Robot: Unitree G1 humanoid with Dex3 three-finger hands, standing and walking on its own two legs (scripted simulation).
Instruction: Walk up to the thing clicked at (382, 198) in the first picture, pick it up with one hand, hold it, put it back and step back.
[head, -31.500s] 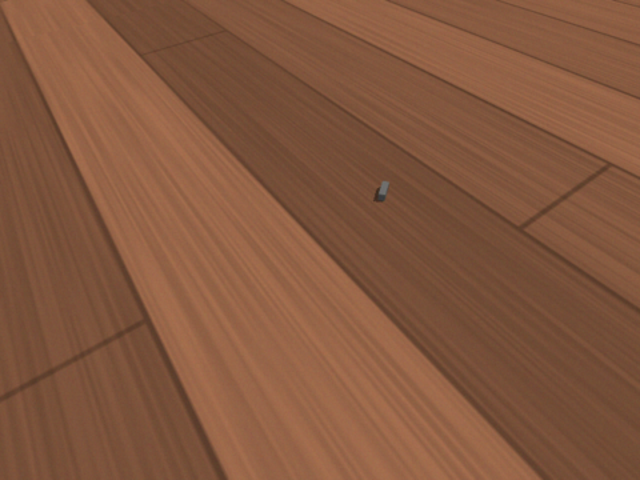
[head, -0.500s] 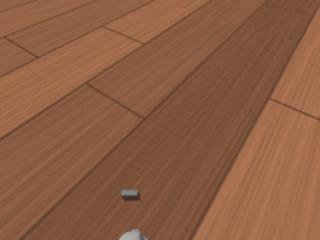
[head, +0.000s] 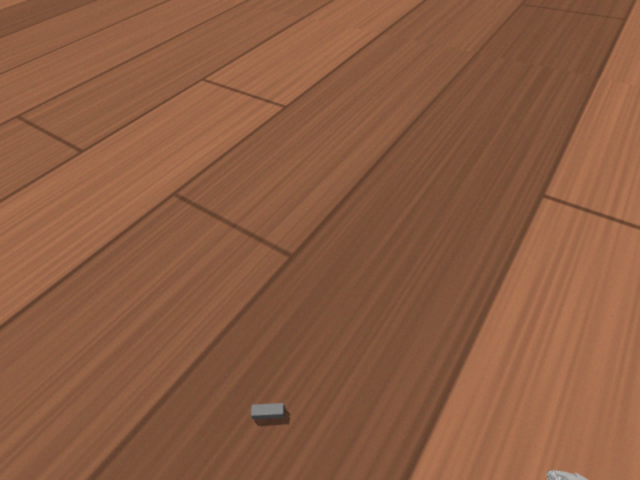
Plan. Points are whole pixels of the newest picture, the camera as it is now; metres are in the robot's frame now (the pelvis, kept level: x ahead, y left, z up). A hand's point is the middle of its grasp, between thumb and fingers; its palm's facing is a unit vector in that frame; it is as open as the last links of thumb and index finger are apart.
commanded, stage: walk up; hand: left
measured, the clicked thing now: (268, 411) +0.43 +0.24 -0.74
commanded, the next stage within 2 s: none
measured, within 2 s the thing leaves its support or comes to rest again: neither
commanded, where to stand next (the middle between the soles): +0.06 +0.00 m, yaw +2 degrees
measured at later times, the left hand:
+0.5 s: hand out of the picture +0.11 +0.26 -0.14, palm faces -0.01 -0.94 -0.34, open 7.4 cm
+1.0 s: hand out of the picture +0.07 +0.27 -0.14, palm faces +0.05 -0.93 -0.38, open 7.4 cm
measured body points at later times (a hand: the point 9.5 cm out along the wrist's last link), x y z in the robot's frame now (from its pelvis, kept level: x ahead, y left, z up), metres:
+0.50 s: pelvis +0.00 +0.00 +0.02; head +0.02 +0.00 +0.46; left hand +0.11 +0.30 -0.11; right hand +0.09 -0.31 -0.11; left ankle +0.07 +0.13 -0.72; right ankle +0.00 -0.14 -0.72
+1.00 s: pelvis +0.00 +0.00 +0.01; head +0.04 +0.00 +0.46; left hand +0.06 +0.32 -0.12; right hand +0.12 -0.30 -0.12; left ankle +0.07 +0.13 -0.72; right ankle +0.00 -0.14 -0.72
